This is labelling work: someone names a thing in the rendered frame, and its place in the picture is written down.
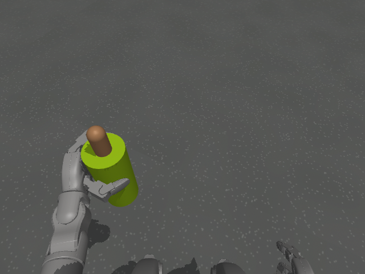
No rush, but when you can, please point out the right robot hand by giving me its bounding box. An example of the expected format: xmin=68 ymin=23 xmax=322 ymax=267
xmin=274 ymin=241 xmax=314 ymax=274

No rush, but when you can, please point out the left robot hand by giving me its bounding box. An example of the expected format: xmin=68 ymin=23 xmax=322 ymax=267
xmin=61 ymin=130 xmax=130 ymax=203

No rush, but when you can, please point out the bottle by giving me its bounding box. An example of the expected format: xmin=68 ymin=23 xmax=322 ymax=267
xmin=81 ymin=126 xmax=139 ymax=207

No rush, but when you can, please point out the left robot arm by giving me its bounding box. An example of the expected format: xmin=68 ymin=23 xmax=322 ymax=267
xmin=40 ymin=191 xmax=92 ymax=274

